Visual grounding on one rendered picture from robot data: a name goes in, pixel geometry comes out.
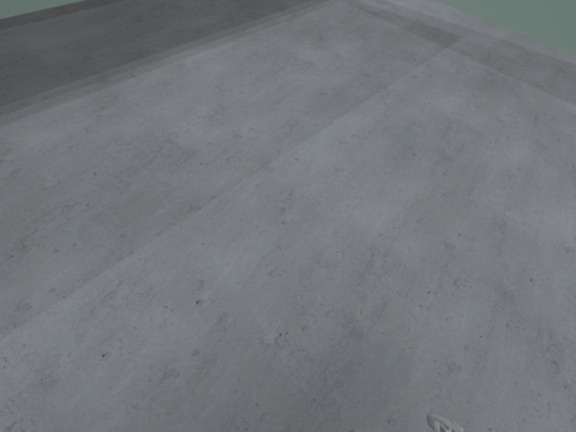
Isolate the right robot hand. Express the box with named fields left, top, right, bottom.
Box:
left=427, top=414, right=464, bottom=432

